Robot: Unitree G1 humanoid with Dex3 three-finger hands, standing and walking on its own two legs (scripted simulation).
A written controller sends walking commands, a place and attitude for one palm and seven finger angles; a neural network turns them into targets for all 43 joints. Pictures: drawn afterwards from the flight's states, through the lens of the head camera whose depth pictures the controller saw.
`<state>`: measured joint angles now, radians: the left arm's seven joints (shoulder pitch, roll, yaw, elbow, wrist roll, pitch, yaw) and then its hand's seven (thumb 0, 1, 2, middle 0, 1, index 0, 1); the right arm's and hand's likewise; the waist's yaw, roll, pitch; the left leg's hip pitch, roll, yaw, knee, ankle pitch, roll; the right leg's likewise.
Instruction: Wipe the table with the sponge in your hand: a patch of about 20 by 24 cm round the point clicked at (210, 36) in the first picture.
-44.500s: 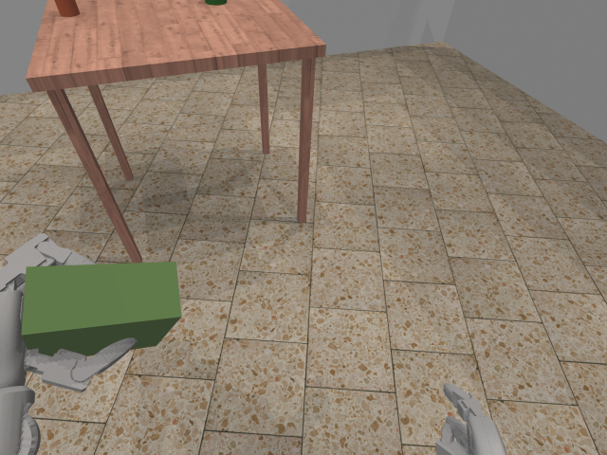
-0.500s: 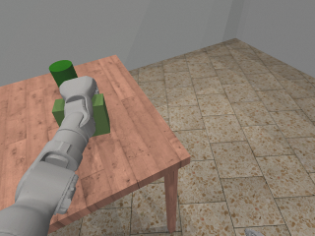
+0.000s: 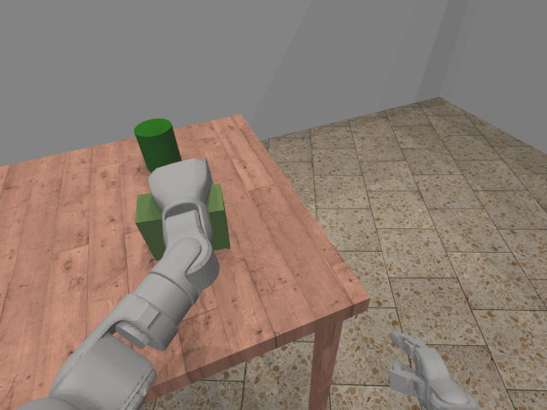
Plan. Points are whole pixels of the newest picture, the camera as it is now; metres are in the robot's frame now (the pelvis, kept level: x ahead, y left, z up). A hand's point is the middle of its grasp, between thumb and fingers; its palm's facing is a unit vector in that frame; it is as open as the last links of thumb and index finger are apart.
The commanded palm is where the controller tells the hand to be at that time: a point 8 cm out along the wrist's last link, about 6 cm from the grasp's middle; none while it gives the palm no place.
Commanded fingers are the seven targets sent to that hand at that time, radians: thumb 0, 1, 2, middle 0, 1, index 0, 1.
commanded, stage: wipe back along the third lane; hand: left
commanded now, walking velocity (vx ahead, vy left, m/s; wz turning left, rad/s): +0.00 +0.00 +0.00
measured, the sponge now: (189, 230) +0.38 +0.19 +0.07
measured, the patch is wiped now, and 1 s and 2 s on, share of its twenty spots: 1.00 1.00 1.00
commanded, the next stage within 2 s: slide back across to the middle lane in 0.98 s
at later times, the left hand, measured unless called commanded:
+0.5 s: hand (201, 232) +0.32 +0.14 +0.14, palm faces +0.21 -0.18 -0.96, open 9.7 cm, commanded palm +0.27 +0.13 +0.16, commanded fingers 0.00 0.10 1.30 -1.20 -1.60 -1.20 -1.60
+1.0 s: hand (215, 255) +0.28 +0.11 +0.13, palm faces +0.24 -0.20 -0.95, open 9.6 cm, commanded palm +0.22 +0.10 +0.16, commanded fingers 0.00 0.10 1.30 -1.20 -1.60 -1.20 -1.60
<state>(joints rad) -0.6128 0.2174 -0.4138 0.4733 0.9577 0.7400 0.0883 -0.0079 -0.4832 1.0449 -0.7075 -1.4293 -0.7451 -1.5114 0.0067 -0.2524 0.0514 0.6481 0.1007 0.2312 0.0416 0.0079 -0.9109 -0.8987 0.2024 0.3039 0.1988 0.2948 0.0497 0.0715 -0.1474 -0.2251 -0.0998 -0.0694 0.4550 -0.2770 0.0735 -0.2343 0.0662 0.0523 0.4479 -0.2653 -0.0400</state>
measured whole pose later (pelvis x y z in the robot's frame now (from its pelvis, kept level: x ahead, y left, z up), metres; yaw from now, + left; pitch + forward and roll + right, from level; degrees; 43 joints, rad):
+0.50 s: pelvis -0.01 +0.00 +0.00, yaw -1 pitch +0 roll +0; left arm -0.34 0.24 -0.45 0.03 0.95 0.73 0.08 0.01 -0.45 1.03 -0.63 -1.48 -0.74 -1.46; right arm 0.00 -0.24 0.07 0.60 0.10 0.30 0.09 0.01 -0.91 -0.90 0.20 0.30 0.20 0.29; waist 0.07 0.09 -0.12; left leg -0.20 -0.10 -0.06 0.51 -0.31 0.07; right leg -0.21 0.07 0.05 0.51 -0.29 -0.05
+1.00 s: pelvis -0.03 -0.04 +0.00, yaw -2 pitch -2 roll +1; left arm -0.20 0.27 -0.39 -0.07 0.93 0.72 0.11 0.01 -0.45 1.04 -0.62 -1.49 -0.76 -1.44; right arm 0.02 -0.28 0.05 0.60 0.11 0.28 0.06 0.01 -0.91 -0.90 0.20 0.30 0.20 0.29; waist 0.05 0.10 -0.11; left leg -0.18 -0.05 -0.05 0.50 -0.29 0.02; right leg -0.21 0.11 0.05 0.52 -0.27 -0.09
